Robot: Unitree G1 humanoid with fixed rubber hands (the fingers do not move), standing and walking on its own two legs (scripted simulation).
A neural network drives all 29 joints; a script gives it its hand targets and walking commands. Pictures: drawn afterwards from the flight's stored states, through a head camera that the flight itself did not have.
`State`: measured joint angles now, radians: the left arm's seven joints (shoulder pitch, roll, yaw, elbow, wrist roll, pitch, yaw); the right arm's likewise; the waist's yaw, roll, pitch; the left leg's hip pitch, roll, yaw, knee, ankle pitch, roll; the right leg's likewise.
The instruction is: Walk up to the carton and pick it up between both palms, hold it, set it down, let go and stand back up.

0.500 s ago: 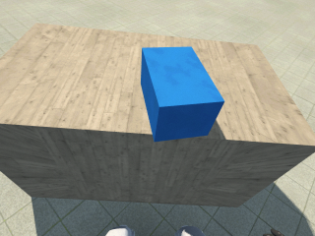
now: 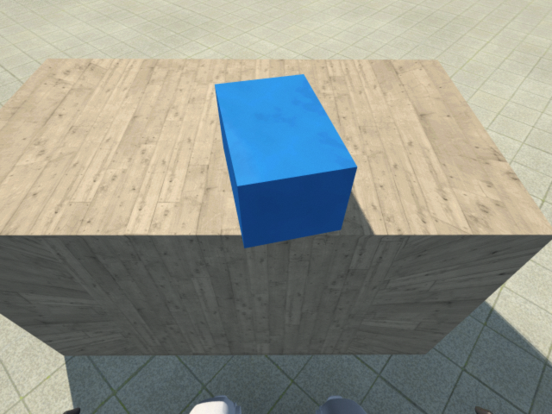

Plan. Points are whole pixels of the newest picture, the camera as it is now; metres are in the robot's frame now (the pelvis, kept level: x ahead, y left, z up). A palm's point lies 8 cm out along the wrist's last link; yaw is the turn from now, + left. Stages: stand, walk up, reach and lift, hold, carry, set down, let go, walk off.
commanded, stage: walk up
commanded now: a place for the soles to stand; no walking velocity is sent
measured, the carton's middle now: (276, 155) +0.55 +0.02 +0.05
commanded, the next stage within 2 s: reach and lift in 1.58 s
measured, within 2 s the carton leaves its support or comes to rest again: neither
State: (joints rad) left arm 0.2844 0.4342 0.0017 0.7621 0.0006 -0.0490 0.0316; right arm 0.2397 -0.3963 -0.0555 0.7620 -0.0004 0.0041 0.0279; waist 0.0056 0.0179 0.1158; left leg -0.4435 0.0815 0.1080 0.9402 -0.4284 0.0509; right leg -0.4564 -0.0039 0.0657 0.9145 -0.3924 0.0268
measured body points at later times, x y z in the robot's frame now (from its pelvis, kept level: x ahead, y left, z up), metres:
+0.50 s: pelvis +0.02 +0.00 +0.00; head +0.05 +0.00 +0.45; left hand +0.12 +0.32 -0.09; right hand +0.12 -0.31 -0.10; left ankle +0.05 +0.11 -0.69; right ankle +0.06 -0.15 -0.69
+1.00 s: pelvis +0.03 +0.01 +0.00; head +0.06 +0.01 +0.45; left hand +0.10 +0.34 -0.10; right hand +0.13 -0.30 -0.10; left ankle +0.05 +0.11 -0.69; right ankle +0.07 -0.15 -0.69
